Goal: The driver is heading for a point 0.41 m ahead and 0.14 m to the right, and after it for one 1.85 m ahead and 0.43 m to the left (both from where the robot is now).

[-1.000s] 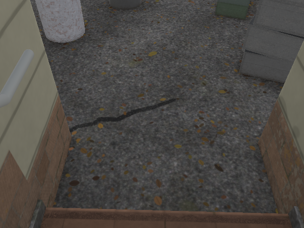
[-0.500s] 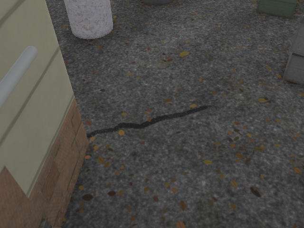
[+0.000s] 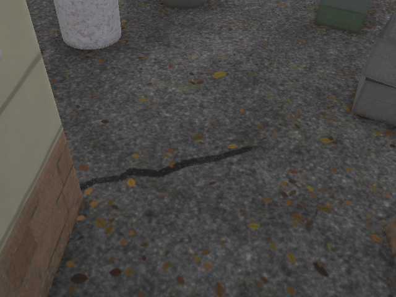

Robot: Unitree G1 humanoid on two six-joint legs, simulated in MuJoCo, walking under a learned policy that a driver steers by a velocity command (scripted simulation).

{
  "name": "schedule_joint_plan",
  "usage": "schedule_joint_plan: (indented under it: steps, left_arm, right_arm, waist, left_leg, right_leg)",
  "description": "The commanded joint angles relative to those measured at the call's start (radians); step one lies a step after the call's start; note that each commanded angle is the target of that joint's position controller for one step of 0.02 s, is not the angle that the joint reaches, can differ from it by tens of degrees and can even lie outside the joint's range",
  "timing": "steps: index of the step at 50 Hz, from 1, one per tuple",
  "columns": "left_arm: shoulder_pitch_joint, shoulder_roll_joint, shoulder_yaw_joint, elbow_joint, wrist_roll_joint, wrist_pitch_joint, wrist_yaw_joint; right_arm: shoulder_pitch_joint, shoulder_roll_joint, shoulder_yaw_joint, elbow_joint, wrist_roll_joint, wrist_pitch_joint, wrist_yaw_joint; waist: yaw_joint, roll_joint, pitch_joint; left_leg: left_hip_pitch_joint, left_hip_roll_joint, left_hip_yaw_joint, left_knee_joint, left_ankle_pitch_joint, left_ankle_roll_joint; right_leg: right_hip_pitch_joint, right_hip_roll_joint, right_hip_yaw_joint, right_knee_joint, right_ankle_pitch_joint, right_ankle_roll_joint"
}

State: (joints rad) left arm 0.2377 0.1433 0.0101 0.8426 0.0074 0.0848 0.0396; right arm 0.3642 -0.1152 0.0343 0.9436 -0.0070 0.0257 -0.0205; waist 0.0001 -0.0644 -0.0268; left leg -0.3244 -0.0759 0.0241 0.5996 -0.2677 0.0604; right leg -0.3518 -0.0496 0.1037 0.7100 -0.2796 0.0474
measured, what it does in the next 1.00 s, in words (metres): shifts its weight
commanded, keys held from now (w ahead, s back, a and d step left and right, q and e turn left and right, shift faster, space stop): no key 0.70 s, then w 0.30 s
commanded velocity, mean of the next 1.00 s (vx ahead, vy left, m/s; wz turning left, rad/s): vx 0.07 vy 0.00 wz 0.00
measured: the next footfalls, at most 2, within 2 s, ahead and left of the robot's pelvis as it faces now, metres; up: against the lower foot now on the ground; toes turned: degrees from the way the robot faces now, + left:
right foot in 1.40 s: +0.35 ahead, -0.16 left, -0.18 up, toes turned -7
left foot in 1.88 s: +0.73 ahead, +0.09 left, -0.35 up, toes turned +9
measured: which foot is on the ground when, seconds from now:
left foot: down 0.00-1.00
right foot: down 0.00-0.96, up 0.98-1.00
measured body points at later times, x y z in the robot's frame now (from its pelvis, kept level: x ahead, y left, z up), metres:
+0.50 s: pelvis +0.04 -0.05 +0.02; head +0.05 -0.05 +0.47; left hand +0.04 +0.17 -0.13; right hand +0.04 -0.27 -0.14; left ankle +0.03 +0.09 -0.72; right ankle +0.02 -0.16 -0.72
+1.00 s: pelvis +0.10 -0.03 +0.00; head +0.10 -0.01 +0.45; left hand +0.07 +0.23 -0.15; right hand +0.07 -0.27 -0.15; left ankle +0.04 +0.07 -0.72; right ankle +0.02 -0.16 -0.71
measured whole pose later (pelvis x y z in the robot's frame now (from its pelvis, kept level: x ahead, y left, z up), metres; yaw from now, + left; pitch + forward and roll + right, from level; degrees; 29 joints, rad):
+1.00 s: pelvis +0.10 -0.03 +0.00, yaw -1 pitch +2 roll +0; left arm 0.42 0.21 0.06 0.97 -0.05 0.01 0.05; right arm 0.40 -0.18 -0.04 1.05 0.03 -0.05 -0.03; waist 0.00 -0.03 -0.04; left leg -0.25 -0.02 0.04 0.63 -0.40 0.05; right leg -0.27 0.02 0.07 0.76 -0.48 -0.06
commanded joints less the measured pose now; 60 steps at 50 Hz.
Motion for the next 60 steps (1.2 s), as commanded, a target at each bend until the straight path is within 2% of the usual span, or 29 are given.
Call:
schedule_joint_plan:
  steps: [1,2,3,4,7,14,24,35,37,39,40,42,43,44,45,46,47,48,49,50,51,53,54,55,56,57,58,59,60]
  left_arm:
    - [0.163,0.092,0.012,0.031,0.009,-0.006,-0.009]
    - [0.147,0.099,0.015,0.037,-0.020,-0.001,-0.011]
    - [0.149,0.072,0.014,0.052,-0.031,-0.005,-0.012]
    - [0.141,0.048,0.007,0.055,-0.028,-0.012,-0.012]
    - [0.121,0.081,0.013,0.053,-0.017,-0.035,-0.008]
    - [0.172,0.090,0.012,0.077,-0.020,-0.062,-0.010]
    - [0.192,0.088,0.018,0.111,-0.024,-0.057,-0.010]
    - [0.164,0.084,0.026,0.134,-0.024,-0.051,-0.009]
    - [0.169,0.091,0.031,0.140,-0.027,-0.047,-0.005]
    - [0.158,0.142,0.052,0.120,-0.038,-0.048,0.001]
    - [0.169,0.150,0.055,0.110,-0.038,-0.053,0.003]
    - [0.215,0.179,0.069,0.107,-0.043,-0.068,0.004]
    - [0.230,0.188,0.074,0.105,-0.047,-0.071,0.008]
    - [0.234,0.191,0.077,0.099,-0.042,-0.071,0.010]
    - [0.210,0.194,0.078,0.092,-0.044,-0.072,0.010]
    - [0.178,0.187,0.077,0.085,-0.052,-0.075,0.010]
    - [0.120,0.170,0.071,0.064,-0.057,-0.078,0.012]
    - [0.051,0.133,0.059,0.035,-0.060,-0.088,0.016]
    - [0.012,0.087,0.045,0.006,-0.057,-0.106,0.012]
    - [-0.027,0.099,0.045,-0.022,-0.049,-0.135,0.007]
    - [-0.019,0.108,0.044,-0.012,-0.052,-0.161,0.004]
    - [0.047,0.142,0.056,0.026,-0.045,-0.165,-0.002]
    - [0.056,0.161,0.066,0.044,-0.041,-0.158,-0.016]
    - [0.058,0.142,0.064,0.049,-0.032,-0.146,-0.025]
    - [0.059,0.124,0.061,0.037,-0.036,-0.134,-0.032]
    - [0.018,0.132,0.068,0.019,-0.053,-0.138,-0.044]
    - [-0.015,0.124,0.063,0.008,-0.046,-0.142,-0.052]
    - [-0.080,0.124,0.060,-0.036,-0.024,-0.146,-0.062]
    - [-0.120,0.087,0.051,-0.051,0.005,-0.147,-0.074]
  right_arm:
    - [0.061,-0.106,-0.024,-0.042,0.019,-0.005,0.008]
    - [0.085,-0.118,-0.039,-0.037,0.034,-0.002,0.004]
    - [0.036,-0.133,-0.048,-0.042,0.042,0.009,-0.001]
    - [-0.002,-0.134,-0.051,-0.042,0.038,0.022,-0.006]
    - [0.005,-0.102,-0.052,-0.026,0.014,0.035,-0.009]
    - [-0.002,-0.120,-0.059,0.001,0.012,0.035,-0.011]
    - [0.024,-0.117,-0.055,0.049,0.018,0.040,-0.024]
    - [0.051,-0.112,-0.046,0.080,0.020,0.038,-0.032]
    - [0.067,-0.111,-0.048,0.091,0.024,0.037,-0.034]
    - [0.053,-0.129,-0.061,0.079,0.032,0.031,-0.039]
    - [0.039,-0.138,-0.066,0.072,0.034,0.022,-0.042]
    - [0.013,-0.093,-0.059,0.061,0.031,-0.008,-0.035]
    - [-0.019,-0.097,-0.061,0.057,0.034,-0.029,-0.033]
    - [-0.027,-0.100,-0.064,0.056,0.035,-0.045,-0.027]
    - [0.010,-0.087,-0.063,0.067,0.040,-0.058,-0.020]
    - [0.047,-0.086,-0.065,0.082,0.039,-0.068,-0.014]
    - [0.137,-0.099,-0.073,0.112,0.039,-0.076,-0.008]
    - [0.230,-0.137,-0.090,0.143,0.040,-0.083,-0.009]
    - [0.352,-0.229,-0.117,0.165,0.039,-0.087,-0.008]
    - [0.402,-0.268,-0.124,0.172,0.025,-0.101,0.002]
    - [0.368,-0.248,-0.119,0.158,0.024,-0.118,0.007]
    - [0.274,-0.203,-0.106,0.129,0.026,-0.124,0.014]
    - [0.235,-0.162,-0.094,0.120,0.007,-0.119,0.012]
    - [0.220,-0.136,-0.083,0.119,0.001,-0.116,0.009]
    - [0.215,-0.132,-0.077,0.119,0.001,-0.115,0.008]
    - [0.229,-0.108,-0.066,0.133,0.001,-0.127,-0.001]
    - [0.222,-0.126,-0.064,0.129,0.000,-0.135,-0.010]
    - [0.153,-0.136,-0.061,0.100,0.006,-0.137,-0.031]
    - [0.105,-0.141,-0.057,0.093,0.009,-0.134,-0.044]
  waist:
    - [-0.013,0.045,0.074]
    - [-0.044,0.000,0.077]
    - [-0.025,-0.028,0.107]
    - [-0.015,-0.006,0.120]
    - [-0.037,0.017,0.100]
    - [-0.022,0.020,0.049]
    - [-0.009,0.047,0.064]
    - [-0.009,0.061,0.078]
    - [-0.007,0.056,0.071]
    - [-0.002,0.030,0.126]
    - [0.009,0.016,0.164]
    - [0.030,-0.069,0.188]
    - [0.040,-0.073,0.200]
    - [0.040,-0.073,0.192]
    - [0.014,-0.088,0.190]
    - [-0.011,-0.061,0.177]
    - [-0.057,-0.021,0.153]
    - [-0.094,0.092,0.130]
    - [-0.128,0.298,0.097]
    - [-0.128,0.316,0.104]
    - [-0.102,0.189,0.139]
    - [-0.050,0.108,0.129]
    - [-0.040,0.090,0.097]
    - [-0.037,0.149,0.083]
    - [-0.025,0.180,0.077]
    - [-0.019,0.163,0.086]
    - [-0.029,0.186,0.093]
    - [-0.020,0.142,0.140]
    - [-0.023,0.158,0.131]
  left_leg:
    - [-0.061,0.165,-0.256,-0.211,0.073,0.044]
    - [-0.055,0.128,-0.212,-0.236,0.015,0.037]
    - [-0.005,0.104,-0.153,-0.250,-0.079,0.025]
    - [0.016,0.101,-0.139,-0.246,-0.113,0.011]
    - [0.095,0.086,-0.101,-0.239,-0.025,0.000]
    - [0.177,0.093,-0.085,-0.227,0.109,-0.013]
    - [0.167,0.105,-0.074,-0.224,0.169,-0.039]
    - [0.157,0.116,-0.069,-0.235,0.171,-0.050]
    - [0.152,0.091,-0.040,-0.232,-0.014,-0.046]
    - [0.076,0.044,0.007,-0.160,-0.291,-0.023]
    - [0.024,0.037,0.012,-0.119,-0.332,-0.012]
    - [-0.078,0.036,0.036,0.009,-0.237,-0.010]
    - [-0.115,0.060,0.027,0.035,-0.198,-0.006]
    - [-0.112,0.072,0.019,0.045,-0.204,0.003]
    - [-0.066,0.076,0.018,0.007,-0.214,0.017]
    - [-0.001,0.072,0.026,-0.018,-0.207,0.028]
    - [0.080,0.072,0.011,-0.051,-0.189,0.042]
    - [0.203,0.122,-0.107,-0.112,-0.189,0.079]
    - [0.369,0.301,-0.421,-0.259,-0.119,0.175]
    - [0.418,0.457,-0.687,-0.321,-0.029,0.271]
    - [0.435,0.477,-0.671,-0.291,0.022,0.283]
    - [0.399,0.417,-0.465,-0.227,0.201,0.201]
    - [0.377,0.375,-0.357,-0.194,0.201,0.154]
    - [0.294,0.337,-0.285,-0.184,0.280,0.132]
    - [0.226,0.318,-0.239,-0.187,0.336,0.123]
    - [0.265,0.281,-0.194,-0.168,0.229,0.080]
    - [0.247,0.275,-0.166,-0.155,0.229,0.065]
    - [0.068,0.210,-0.047,-0.142,0.154,0.044]
    - [-0.112,0.159,0.044,-0.112,0.082,0.034]
  right_leg:
    - [0.177,-0.042,0.002,-0.194,0.148,-0.038]
    - [0.151,-0.031,0.001,-0.210,0.103,-0.057]
    - [0.053,-0.009,0.004,-0.260,-0.011,-0.064]
    - [0.033,-0.001,0.005,-0.296,-0.030,-0.065]
    - [0.018,-0.009,0.010,-0.325,0.005,-0.071]
    - [0.073,-0.010,0.013,-0.345,0.176,-0.093]
    - [0.144,0.007,-0.005,-0.356,0.315,-0.102]
    - [0.176,0.022,-0.014,-0.379,0.318,-0.101]
    - [0.174,0.042,-0.023,-0.401,0.056,-0.111]
    - [0.097,0.040,0.008,-0.425,-0.373,-0.156]
    - [0.067,0.010,0.053,-0.452,-0.473,-0.183]
    - [0.106,-0.094,0.198,-0.502,-0.505,-0.248]
    - [0.129,-0.137,0.258,-0.504,-0.441,-0.280]
    - [0.122,-0.155,0.280,-0.490,-0.402,-0.295]
    - [0.079,-0.156,0.279,-0.453,-0.372,-0.299]
    - [0.036,-0.142,0.248,-0.390,-0.310,-0.281]
    - [-0.023,-0.100,0.173,-0.307,-0.261,-0.248]
    - [-0.152,0.000,0.050,-0.119,-0.178,-0.191]
    - [-0.355,0.115,-0.097,0.201,-0.183,-0.123]
    - [-0.536,0.111,-0.040,0.378,-0.351,-0.118]
    - [-0.635,0.048,0.033,0.459,-0.282,-0.128]
    - [-0.643,-0.018,0.030,0.485,-0.092,-0.147]
    - [-0.599,-0.058,0.057,0.403,0.039,-0.158]
    - [-0.525,-0.040,0.011,0.409,0.128,-0.151]
    - [-0.472,-0.024,0.001,0.418,0.198,-0.146]
    - [-0.507,-0.032,0.081,0.299,0.347,-0.155]
    - [-0.499,-0.009,0.071,0.214,0.461,-0.158]
    - [-0.365,0.024,0.020,-0.008,0.681,-0.135]
    - [-0.141,0.059,-0.064,-0.108,0.861,-0.125]
Keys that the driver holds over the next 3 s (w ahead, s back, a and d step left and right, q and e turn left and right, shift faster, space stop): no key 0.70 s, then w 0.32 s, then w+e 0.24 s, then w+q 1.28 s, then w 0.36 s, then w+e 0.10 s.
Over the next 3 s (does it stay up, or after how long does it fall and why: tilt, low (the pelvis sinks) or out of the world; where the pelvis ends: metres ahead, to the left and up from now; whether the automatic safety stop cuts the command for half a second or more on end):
stays up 1.13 0.22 -0.34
